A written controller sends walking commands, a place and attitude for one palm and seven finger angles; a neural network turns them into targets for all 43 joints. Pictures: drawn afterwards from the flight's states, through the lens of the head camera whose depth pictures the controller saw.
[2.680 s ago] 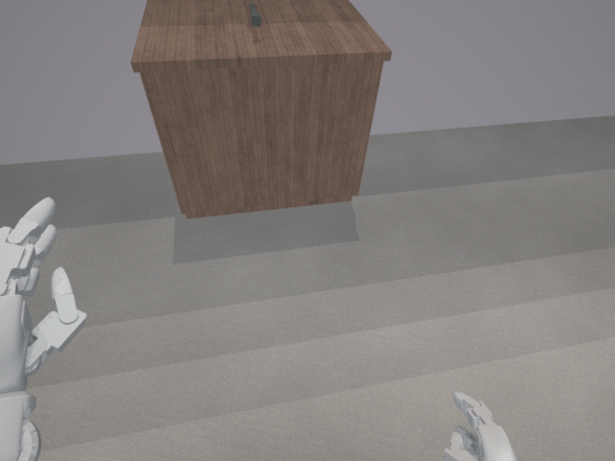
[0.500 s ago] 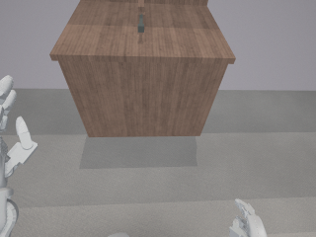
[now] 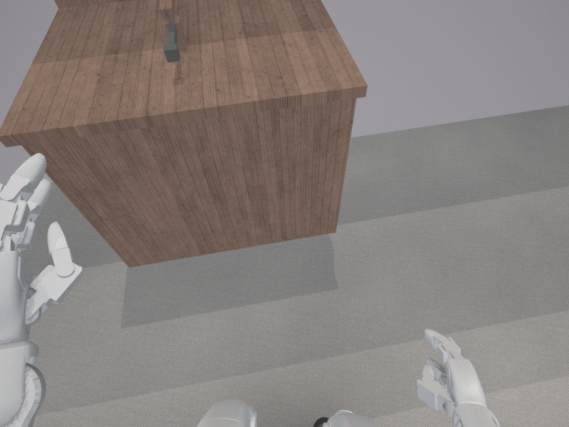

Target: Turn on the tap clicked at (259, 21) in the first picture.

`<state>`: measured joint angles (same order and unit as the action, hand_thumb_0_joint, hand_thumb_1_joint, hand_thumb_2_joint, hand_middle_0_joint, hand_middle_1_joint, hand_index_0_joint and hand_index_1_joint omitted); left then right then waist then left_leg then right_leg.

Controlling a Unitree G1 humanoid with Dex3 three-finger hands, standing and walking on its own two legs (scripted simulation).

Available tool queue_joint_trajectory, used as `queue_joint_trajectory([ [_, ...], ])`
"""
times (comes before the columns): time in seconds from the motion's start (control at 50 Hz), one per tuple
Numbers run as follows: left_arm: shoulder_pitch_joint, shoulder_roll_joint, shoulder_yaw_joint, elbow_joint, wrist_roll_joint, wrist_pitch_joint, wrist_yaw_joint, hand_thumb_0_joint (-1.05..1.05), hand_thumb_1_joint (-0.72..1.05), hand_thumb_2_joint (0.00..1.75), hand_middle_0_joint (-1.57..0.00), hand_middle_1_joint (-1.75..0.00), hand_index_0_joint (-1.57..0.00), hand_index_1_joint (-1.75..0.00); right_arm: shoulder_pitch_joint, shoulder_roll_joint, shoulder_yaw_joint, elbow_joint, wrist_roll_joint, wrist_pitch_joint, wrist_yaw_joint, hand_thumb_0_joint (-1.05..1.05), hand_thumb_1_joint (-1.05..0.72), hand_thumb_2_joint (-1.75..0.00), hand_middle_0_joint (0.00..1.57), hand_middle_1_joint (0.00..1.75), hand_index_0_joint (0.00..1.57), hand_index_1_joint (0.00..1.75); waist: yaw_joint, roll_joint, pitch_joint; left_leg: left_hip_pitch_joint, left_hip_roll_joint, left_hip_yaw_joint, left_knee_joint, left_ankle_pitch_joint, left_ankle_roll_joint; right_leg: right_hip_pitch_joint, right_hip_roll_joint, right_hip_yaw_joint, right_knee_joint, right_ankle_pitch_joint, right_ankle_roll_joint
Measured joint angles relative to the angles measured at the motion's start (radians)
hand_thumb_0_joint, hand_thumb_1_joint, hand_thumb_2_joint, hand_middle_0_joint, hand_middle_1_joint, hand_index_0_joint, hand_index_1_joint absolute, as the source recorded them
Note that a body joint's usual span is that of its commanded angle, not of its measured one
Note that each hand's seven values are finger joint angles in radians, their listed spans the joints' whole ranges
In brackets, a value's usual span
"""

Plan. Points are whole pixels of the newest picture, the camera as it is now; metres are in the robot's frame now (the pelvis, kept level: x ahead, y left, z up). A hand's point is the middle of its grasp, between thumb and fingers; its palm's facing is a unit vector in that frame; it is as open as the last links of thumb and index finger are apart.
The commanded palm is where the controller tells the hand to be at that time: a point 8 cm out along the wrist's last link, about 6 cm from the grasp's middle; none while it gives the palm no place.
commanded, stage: turn to face it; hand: left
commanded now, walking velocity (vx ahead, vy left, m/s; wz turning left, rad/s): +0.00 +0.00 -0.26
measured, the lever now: (172, 53) +0.83 +0.31 +0.06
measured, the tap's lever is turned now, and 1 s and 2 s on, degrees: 0 0 0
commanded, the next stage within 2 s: take the last steps up to it in 0.08 s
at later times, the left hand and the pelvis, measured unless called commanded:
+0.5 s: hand (60, 265) +0.23 +0.23 +0.18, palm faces +0.37 -0.84 -0.39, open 7.4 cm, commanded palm +0.20 +0.26 +0.19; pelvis +0.01 +0.00 +0.01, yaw -6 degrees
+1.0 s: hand (105, 182) +0.33 +0.22 +0.19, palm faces +0.32 -0.86 -0.40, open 7.4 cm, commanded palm +0.28 +0.26 +0.19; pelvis +0.08 +0.01 +0.00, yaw -7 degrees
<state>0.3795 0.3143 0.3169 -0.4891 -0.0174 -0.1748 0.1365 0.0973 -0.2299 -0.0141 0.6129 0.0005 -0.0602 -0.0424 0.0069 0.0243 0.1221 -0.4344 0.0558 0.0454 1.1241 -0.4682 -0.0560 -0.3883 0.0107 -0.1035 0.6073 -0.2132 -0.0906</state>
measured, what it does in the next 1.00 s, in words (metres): steps on the spot: left foot, then right foot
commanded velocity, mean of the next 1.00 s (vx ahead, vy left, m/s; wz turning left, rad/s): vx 0.25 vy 0.05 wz -0.06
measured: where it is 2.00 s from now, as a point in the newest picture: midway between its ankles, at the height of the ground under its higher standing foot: (316, 387)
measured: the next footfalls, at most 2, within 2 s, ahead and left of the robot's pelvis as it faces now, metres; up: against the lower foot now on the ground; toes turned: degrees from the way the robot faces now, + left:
left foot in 0.26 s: +0.03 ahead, +0.13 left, +0.00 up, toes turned -1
right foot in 0.56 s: +0.05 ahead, -0.12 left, +0.00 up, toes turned -13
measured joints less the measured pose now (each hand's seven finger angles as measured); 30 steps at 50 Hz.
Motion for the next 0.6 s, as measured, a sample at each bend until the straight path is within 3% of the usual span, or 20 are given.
queue_joint_trajectory([
  [0.06, 0.084, 0.058, 0.035, -0.077, -0.009, -0.033, -0.001, 0.02, 0.89, 0.90, -0.21, -0.30, -0.22, -0.30, 0.009, -0.006, -0.013, -0.026, -0.001, 0.011, 0.001, 0.01, -0.90, -0.90, 0.20, 0.30, 0.20, 0.30, -0.040, -0.029, -0.015, -0.008, -0.013, -0.009, -0.052, 0.033, 0.000, -0.002, 0.018, 0.020, -0.049, 0.032, -0.010],
  [0.1, 0.132, 0.101, 0.072, -0.115, -0.017, -0.054, 0.001, 0.02, 0.89, 0.90, -0.21, -0.30, -0.22, -0.30, 0.030, -0.012, -0.023, -0.039, -0.002, 0.015, -0.001, 0.01, -0.90, -0.90, 0.20, 0.30, 0.20, 0.30, -0.049, -0.041, -0.034, 0.013, -0.016, -0.010, -0.148, 0.037, 0.002, -0.004, 0.031, 0.032, -0.076, 0.049, -0.014],
  [0.2, 0.175, 0.145, 0.129, -0.118, -0.023, -0.081, 0.013, 0.01, 0.89, 0.90, -0.21, -0.30, -0.22, -0.30, 0.089, -0.032, -0.034, -0.039, 0.005, 0.028, -0.004, 0.01, -0.90, -0.90, 0.20, 0.30, 0.20, 0.30, -0.041, -0.047, -0.080, 0.096, -0.028, -0.004, -0.386, 0.041, 0.018, -0.006, 0.052, 0.056, -0.116, 0.080, -0.012],
  [0.3, 0.140, 0.092, 0.086, -0.035, -0.015, -0.057, 0.020, 0.01, 0.89, 0.90, -0.21, -0.30, -0.22, -0.30, 0.141, -0.021, -0.021, -0.013, 0.006, 0.042, -0.014, 0.01, -0.90, -0.90, 0.20, 0.30, 0.20, 0.30, -0.025, -0.052, -0.119, 0.210, -0.040, 0.020, -0.598, 0.159, 0.056, 0.010, 0.053, 0.068, -0.098, 0.053, 0.013],
  [0.36, 0.135, 0.038, 0.047, 0.027, 0.005, -0.037, 0.020, 0.01, 0.89, 0.90, -0.21, -0.30, -0.22, -0.30, 0.184, 0.001, -0.002, -0.004, 0.002, 0.035, -0.022, 0.01, -0.90, -0.90, 0.20, 0.30, 0.20, 0.30, -0.017, -0.031, -0.163, 0.239, -0.026, 0.023, -0.615, 0.155, 0.077, -0.002, 0.059, 0.069, 0.032, -0.114, 0.058],
  [0.4, 0.117, 0.018, 0.027, 0.059, 0.022, -0.029, 0.018, 0.01, 0.89, 0.90, -0.21, -0.30, -0.21, -0.30, 0.206, 0.023, 0.004, 0.007, -0.002, 0.019, -0.023, 0.01, -0.90, -0.90, 0.20, 0.30, 0.20, 0.30, -0.019, -0.011, -0.180, 0.250, -0.015, 0.006, -0.621, 0.153, 0.079, -0.013, 0.048, 0.058, 0.170, -0.153, 0.074],
  [0.44, 0.098, 0.008, 0.012, 0.073, 0.031, -0.022, 0.017, 0.01, 0.89, 0.90, -0.21, -0.30, -0.21, -0.30, 0.214, 0.044, 0.016, 0.021, -0.003, 0.005, -0.018, 0.01, -0.90, -0.90, 0.20, 0.30, 0.20, 0.30, -0.007, 0.002, -0.186, 0.262, -0.003, 0.004, -0.626, 0.155, 0.067, 0.003, 0.026, 0.045, 0.204, -0.177, 0.084],
  [0.52, 0.069, 0.017, 0.012, 0.076, 0.032, -0.022, 0.021, 0.02, 0.89, 0.90, -0.20, -0.30, -0.21, -0.30, 0.191, 0.077, 0.044, 0.034, -0.008, -0.016, -0.010, 0.01, -0.90, -0.90, 0.20, 0.30, 0.20, 0.30, 0.011, 0.017, -0.171, 0.267, 0.019, 0.028, -0.600, 0.131, 0.043, 0.083, -0.013, 0.011, 0.064, -0.206, 0.095],
  [0.56, 0.041, 0.033, 0.016, 0.083, 0.032, -0.026, 0.021, 0.01, 0.89, 0.90, -0.20, -0.30, -0.21, -0.30, 0.172, 0.086, 0.054, 0.030, -0.010, -0.020, -0.007, 0.01, -0.90, -0.90, 0.20, 0.30, 0.20, 0.30, 0.010, 0.024, -0.153, 0.247, 0.029, 0.033, -0.547, 0.101, 0.031, 0.133, -0.018, -0.005, -0.051, -0.142, 0.085],
  [0.6, -0.002, 0.038, 0.008, 0.097, 0.034, -0.032, 0.016, 0.01, 0.89, 0.90, -0.20, -0.30, -0.21, -0.30, 0.142, 0.079, 0.051, 0.035, -0.008, -0.015, -0.005, 0.01, -0.90, -0.90, 0.21, 0.30, 0.21, 0.30, -0.003, 0.050, -0.125, 0.194, 0.047, 0.015, -0.423, 0.050, 0.043, 0.126, -0.003, -0.027, -0.042, -0.051, 0.058],
])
